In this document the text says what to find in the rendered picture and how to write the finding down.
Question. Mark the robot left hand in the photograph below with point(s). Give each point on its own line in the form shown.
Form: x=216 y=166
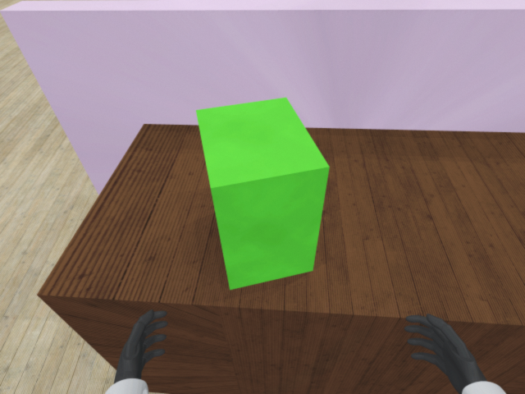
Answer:
x=133 y=358

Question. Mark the robot right hand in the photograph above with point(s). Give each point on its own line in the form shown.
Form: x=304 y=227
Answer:
x=452 y=356

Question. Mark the pedestal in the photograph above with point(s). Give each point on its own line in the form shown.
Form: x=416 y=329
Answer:
x=413 y=223

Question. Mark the carton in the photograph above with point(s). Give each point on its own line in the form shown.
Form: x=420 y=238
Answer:
x=268 y=182

